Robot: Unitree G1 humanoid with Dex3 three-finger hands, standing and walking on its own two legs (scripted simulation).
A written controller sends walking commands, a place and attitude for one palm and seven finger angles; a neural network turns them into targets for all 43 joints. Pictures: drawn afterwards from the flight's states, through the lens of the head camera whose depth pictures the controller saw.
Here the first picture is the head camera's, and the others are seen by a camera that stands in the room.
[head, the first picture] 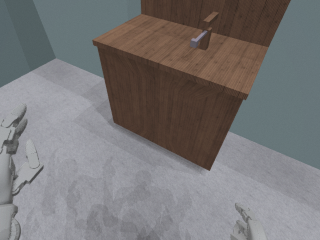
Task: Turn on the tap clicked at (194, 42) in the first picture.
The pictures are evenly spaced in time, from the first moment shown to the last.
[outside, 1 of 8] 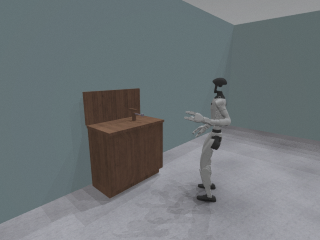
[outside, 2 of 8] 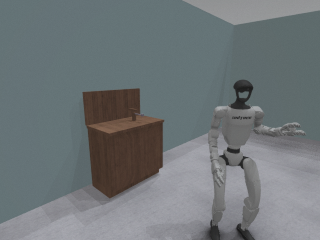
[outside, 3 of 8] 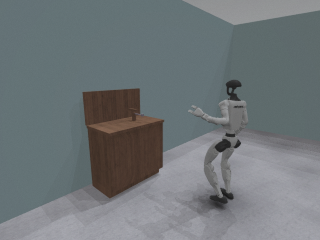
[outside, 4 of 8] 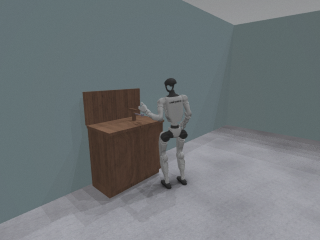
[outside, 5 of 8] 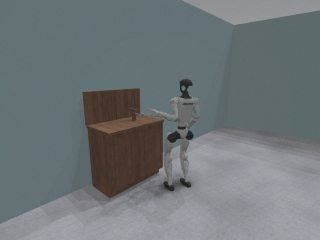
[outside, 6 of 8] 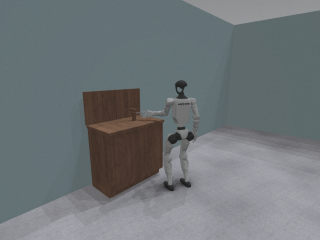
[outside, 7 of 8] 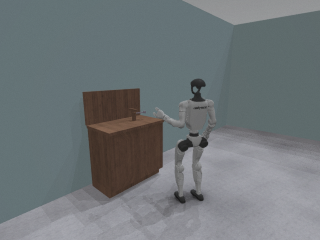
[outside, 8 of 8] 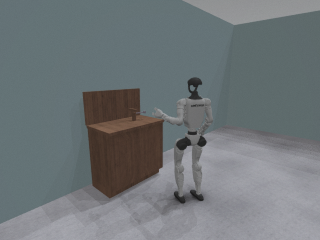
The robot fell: no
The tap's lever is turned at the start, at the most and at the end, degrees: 0 80 80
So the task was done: yes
